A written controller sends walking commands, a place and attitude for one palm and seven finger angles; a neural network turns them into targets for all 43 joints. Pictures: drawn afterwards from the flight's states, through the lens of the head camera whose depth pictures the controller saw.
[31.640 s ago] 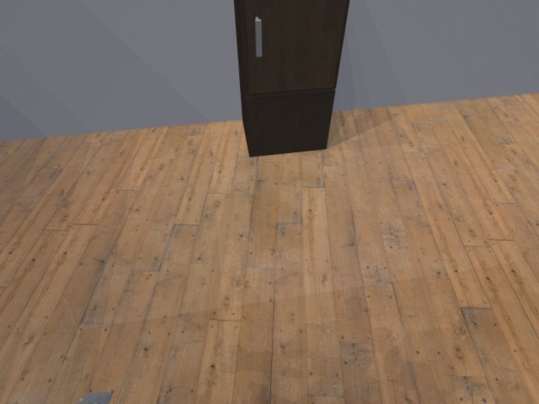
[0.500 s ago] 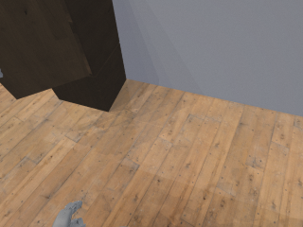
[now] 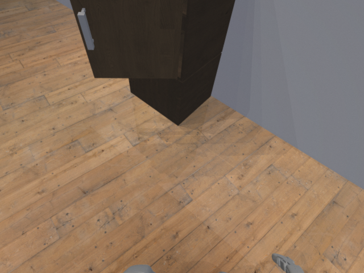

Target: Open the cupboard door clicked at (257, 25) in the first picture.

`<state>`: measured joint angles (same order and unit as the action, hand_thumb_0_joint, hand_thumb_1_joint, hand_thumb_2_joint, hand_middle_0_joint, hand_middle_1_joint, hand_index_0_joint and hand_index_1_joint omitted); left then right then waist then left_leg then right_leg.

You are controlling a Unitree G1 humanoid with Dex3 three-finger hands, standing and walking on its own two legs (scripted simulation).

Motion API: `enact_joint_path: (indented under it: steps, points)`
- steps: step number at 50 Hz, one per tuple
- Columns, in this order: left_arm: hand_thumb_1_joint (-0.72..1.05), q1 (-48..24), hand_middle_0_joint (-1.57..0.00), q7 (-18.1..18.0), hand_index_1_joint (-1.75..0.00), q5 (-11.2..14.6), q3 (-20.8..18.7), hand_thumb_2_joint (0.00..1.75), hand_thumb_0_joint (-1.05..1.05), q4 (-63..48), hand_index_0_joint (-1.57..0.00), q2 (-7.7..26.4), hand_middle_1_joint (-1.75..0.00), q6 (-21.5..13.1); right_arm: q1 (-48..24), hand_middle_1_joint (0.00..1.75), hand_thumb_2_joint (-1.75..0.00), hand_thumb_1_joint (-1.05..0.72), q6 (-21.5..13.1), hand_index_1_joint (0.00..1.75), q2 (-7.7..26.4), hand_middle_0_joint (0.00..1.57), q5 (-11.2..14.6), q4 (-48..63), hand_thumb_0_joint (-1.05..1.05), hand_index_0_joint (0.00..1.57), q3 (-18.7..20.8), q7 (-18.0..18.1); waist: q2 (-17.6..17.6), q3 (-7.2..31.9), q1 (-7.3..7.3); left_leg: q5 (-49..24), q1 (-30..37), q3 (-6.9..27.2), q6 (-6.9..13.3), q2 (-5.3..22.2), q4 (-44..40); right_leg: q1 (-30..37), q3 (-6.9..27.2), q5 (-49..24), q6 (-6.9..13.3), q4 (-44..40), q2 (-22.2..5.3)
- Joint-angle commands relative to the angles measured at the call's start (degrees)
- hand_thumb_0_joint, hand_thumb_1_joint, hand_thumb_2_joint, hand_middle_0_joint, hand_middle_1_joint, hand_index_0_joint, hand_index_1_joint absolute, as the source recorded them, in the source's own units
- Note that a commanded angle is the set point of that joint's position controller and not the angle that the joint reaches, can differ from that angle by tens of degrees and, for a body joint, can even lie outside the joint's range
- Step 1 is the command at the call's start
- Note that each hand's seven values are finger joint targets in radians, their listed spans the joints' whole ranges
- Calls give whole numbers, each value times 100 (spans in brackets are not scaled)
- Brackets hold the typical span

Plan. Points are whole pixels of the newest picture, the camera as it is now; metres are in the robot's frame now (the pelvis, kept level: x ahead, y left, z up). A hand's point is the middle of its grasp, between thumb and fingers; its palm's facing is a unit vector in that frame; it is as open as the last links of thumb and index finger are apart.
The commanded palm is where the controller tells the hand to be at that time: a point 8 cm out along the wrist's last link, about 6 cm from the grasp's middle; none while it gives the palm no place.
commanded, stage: turn to face it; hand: left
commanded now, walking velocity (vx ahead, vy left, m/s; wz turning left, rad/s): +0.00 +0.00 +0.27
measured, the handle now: (87, 29) +0.95 +0.47 -0.05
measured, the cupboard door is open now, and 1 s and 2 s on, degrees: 44 44 44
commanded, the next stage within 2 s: take the last steps up to it in 0.28 s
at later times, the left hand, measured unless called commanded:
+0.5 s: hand out of the picture +0.07 +0.17 -0.14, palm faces +0.12 -0.96 -0.24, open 7.4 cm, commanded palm none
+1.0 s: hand out of the picture -0.06 +0.21 -0.17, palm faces +0.33 -0.93 -0.17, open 7.4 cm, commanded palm none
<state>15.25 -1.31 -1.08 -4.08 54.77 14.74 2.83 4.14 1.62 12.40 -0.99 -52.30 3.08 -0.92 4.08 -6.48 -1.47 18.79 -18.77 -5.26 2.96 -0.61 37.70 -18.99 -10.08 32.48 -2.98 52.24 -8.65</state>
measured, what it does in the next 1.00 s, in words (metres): walks ahead: right foot, then left foot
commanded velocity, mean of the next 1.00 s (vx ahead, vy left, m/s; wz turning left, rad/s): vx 0.19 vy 0.06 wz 0.14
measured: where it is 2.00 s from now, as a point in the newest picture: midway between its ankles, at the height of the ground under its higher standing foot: (148, 215)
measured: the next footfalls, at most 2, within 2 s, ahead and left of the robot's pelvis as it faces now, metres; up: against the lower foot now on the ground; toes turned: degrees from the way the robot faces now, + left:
right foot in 0.42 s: +0.03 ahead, -0.13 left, +0.00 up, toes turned +2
left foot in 0.92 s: +0.13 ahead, +0.20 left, +0.00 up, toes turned +21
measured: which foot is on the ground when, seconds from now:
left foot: down 0.00-0.44, up 0.46-0.90, down 0.92-1.00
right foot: up 0.00-0.40, down 0.42-0.92, up 0.94-1.00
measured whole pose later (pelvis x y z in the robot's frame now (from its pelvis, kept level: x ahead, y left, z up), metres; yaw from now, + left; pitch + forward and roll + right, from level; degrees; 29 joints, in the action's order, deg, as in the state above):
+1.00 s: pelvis +0.09 +0.07 +0.00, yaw +14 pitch +0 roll +1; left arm 24.4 -0.5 -1.3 -2.6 66.4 9.6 0.5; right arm 7.1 -2.9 9.4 -1.5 -56.3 2.4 -0.2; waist 2.8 -4.4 -3.1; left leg 15.4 -19.9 -7.8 2.3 1.5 35.2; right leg -16.7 -4.0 29.0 -0.3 59.6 -8.2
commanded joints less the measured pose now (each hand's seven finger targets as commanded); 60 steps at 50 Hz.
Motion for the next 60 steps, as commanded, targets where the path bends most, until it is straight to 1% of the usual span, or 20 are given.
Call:
enact_joint_path:
  steps: [1,6,14,19,20,21,22,23,25,29,35,40,42,44,45,46,48,50,52,60]
  points:
    - [90,-500,-20,21,-30,18,-59,90,0,-555,-20,359,-30,-142,648,30,-90,-90,-72,30,1168,20,-47,177,0,20,216,256,-1350,902,383,-3874,1289,1897,944,1870,-1606,-1302,1012,-257,-117,1389,110]
    - [90,-116,-20,59,-30,1,-28,90,0,-295,-20,257,-30,-104,622,30,-90,-90,-175,30,990,20,-4,114,0,20,116,258,-1046,1035,156,-4240,1456,1282,717,1468,-1680,-1043,908,-969,-185,1043,276]
    - [90,-575,-20,45,-30,28,41,90,0,-444,-20,108,-30,-126,853,30,-90,-90,-107,30,934,20,-59,-61,0,20,156,238,-1254,885,281,-3450,1159,1655,721,1397,-1686,-394,747,-696,-98,-479,570]
    - [90,-18,-20,-11,-30,61,33,90,0,-231,-20,92,-30,-230,705,30,-90,-90,-78,30,788,20,-19,-127,0,20,159,228,-1139,990,-8,-2543,494,1806,461,1136,-1316,1008,652,-1803,43,-2412,682]
    - [90,196,-20,-32,-30,41,5,90,0,-162,-20,241,-30,-302,738,30,-90,-90,-88,30,633,20,19,-151,0,20,129,197,-738,1118,-91,-1557,62,1608,192,808,-1002,1720,937,-2151,115,-3112,393]
    - [90,362,-20,-61,-30,-44,-80,90,0,-113,-20,660,-30,-369,846,30,-90,-90,-102,30,297,20,64,-100,0,20,86,150,591,1136,-118,319,-946,836,-195,65,-33,2388,2280,-1920,507,-3625,-825]
    - [90,423,-20,-26,-30,-56,-108,90,0,-166,-20,972,-30,-353,662,30,-90,-90,-49,30,385,20,10,29,0,20,123,98,1060,722,-263,1645,-1396,623,-343,-286,1226,1803,3076,-1380,1100,-4045,-1815]
    - [90,353,-20,-52,-30,-21,-127,90,0,-185,-20,821,-30,-366,554,30,-90,-90,38,30,570,20,-63,14,0,20,202,91,1348,499,-246,1453,-1678,865,-350,-39,2133,1431,3209,-941,1192,-4284,-1831]
    - [90,-49,-20,-9,-30,5,-57,90,0,-224,-20,434,-30,-446,604,30,-90,-90,21,30,526,20,-69,-219,0,20,235,14,455,-30,-3,322,-1917,921,-391,224,2878,1211,2344,-883,1006,-4257,-1273]
    - [90,339,-20,-3,-30,0,-43,90,0,-10,-20,175,-30,-616,750,30,-90,-90,27,30,257,20,-80,-378,0,20,205,-75,320,88,16,-454,-1972,717,-557,397,2836,1433,1430,-1660,785,-4244,-1038]
    - [90,952,-20,17,-30,-49,-28,90,0,407,-20,249,-30,-700,258,30,-90,-90,-30,30,130,20,-54,-227,0,20,127,-136,447,-6,-169,-480,-2165,396,-595,538,1844,1851,1035,-2260,891,-4239,-1182]
    - [90,1051,-20,46,-30,-93,-2,90,0,642,-20,361,-30,-675,-39,30,-90,-90,-167,30,-17,20,-19,-102,0,20,14,-202,808,-131,-192,-333,-1045,-110,-426,320,278,1368,607,-2663,830,-3968,-1098]
    - [90,965,-20,40,-30,-88,-20,90,0,680,-20,406,-30,-642,277,30,-90,-90,-250,30,41,20,-11,-180,0,20,14,-175,834,23,-23,-232,-277,-215,-308,202,-245,1211,547,-2769,810,-3621,-1098]
    - [90,810,-20,57,-30,-56,-11,90,0,682,-20,336,-30,-599,1439,30,-90,-90,-349,30,369,20,-35,-554,0,20,84,-80,116,607,539,-453,1674,-375,-247,39,-1134,529,96,-2929,585,-2244,-674]
    - [90,925,-20,98,-30,-10,32,90,0,583,-20,20,-30,-569,2275,30,-90,-90,-399,30,985,20,-89,-763,0,20,246,13,-1286,1236,841,-427,2878,989,65,1128,-1313,-403,-274,-1629,320,-700,-57]
    - [90,758,-20,102,-30,27,104,90,0,356,-20,-250,-30,-565,2864,30,-90,-90,-370,30,1453,20,-97,-876,0,20,357,126,-2155,1424,997,-521,3225,2689,569,2229,-2049,-1509,-49,339,218,803,525]
    - [90,170,-20,69,-30,7,134,90,0,210,-20,-240,-30,-560,2231,30,-90,-90,-368,30,1244,20,-66,-739,0,20,284,221,-1580,1109,744,77,2288,2633,864,2452,-2343,-2039,743,-189,409,2084,166]
    - [90,146,-20,155,-30,-45,77,90,0,365,-20,-218,-30,-512,1506,30,-90,-90,-427,30,609,20,-65,-545,0,20,106,232,-1240,267,419,-16,1065,1707,670,2030,-2625,-1763,888,-989,385,1907,-42]
    - [90,440,-20,185,-30,-64,91,90,0,473,-20,-381,-30,-448,1401,30,-90,-90,-536,30,383,20,-52,-563,0,20,12,246,-1045,275,179,-857,860,1082,602,1787,-2682,-1409,825,-1299,334,1447,2]
    - [90,-381,-20,240,-30,-42,48,90,0,67,-20,-348,-30,-363,1626,30,-90,-90,-573,30,360,20,-68,-691,0,20,25,226,-908,47,118,-1515,1000,503,748,1703,-2852,-1114,701,-2062,286,-502,110]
